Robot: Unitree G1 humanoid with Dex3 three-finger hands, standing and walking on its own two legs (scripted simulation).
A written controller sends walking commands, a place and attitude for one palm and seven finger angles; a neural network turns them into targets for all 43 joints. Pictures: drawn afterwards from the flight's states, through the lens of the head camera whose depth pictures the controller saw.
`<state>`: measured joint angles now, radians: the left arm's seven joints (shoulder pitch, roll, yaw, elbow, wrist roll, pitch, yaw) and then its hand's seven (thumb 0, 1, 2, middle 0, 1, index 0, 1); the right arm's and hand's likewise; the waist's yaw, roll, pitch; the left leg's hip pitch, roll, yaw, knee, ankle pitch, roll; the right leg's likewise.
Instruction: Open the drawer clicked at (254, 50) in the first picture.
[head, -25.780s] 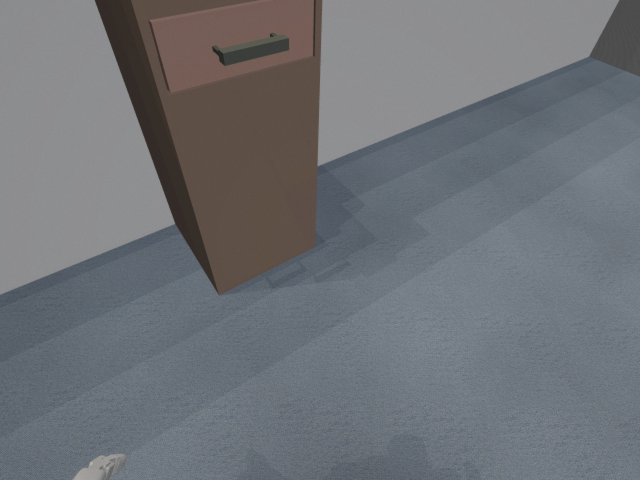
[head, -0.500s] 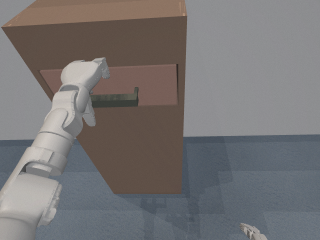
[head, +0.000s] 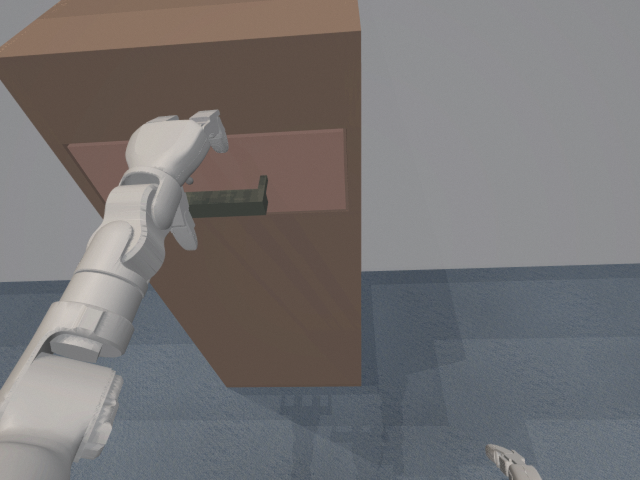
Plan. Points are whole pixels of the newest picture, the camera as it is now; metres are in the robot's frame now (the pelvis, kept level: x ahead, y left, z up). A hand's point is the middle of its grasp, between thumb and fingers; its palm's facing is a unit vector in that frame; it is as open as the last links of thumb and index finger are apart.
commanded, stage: re-aim the fingers above the handle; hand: left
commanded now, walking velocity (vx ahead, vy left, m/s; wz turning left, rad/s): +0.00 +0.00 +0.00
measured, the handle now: (212, 193) +0.48 +0.18 +0.10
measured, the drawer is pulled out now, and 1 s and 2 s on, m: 0.00 0.00 0.00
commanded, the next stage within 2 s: lower the fingers behind the handle in 1.28 s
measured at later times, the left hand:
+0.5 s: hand (168, 196) +0.40 +0.19 +0.18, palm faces +0.17 -0.08 -0.98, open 13.9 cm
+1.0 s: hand (167, 170) +0.42 +0.19 +0.20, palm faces +0.22 -0.10 -0.97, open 13.8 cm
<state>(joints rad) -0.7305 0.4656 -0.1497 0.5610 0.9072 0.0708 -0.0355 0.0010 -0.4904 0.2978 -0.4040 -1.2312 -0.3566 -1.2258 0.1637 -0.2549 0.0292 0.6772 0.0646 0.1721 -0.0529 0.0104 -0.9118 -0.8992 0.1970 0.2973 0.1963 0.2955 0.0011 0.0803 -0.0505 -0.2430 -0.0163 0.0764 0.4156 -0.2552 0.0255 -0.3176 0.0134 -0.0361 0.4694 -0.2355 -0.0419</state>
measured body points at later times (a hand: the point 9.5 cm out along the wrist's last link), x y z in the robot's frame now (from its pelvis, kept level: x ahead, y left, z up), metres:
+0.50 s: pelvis +0.00 +0.00 +0.00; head +0.01 -0.04 +0.45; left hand +0.38 +0.20 +0.23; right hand +0.19 -0.22 -0.12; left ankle -0.03 +0.10 -0.74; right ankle +0.00 -0.09 -0.74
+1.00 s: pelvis -0.01 +0.01 +0.00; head +0.01 -0.02 +0.45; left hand +0.40 +0.20 +0.25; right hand +0.17 -0.20 -0.12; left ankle -0.03 +0.10 -0.74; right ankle +0.00 -0.09 -0.74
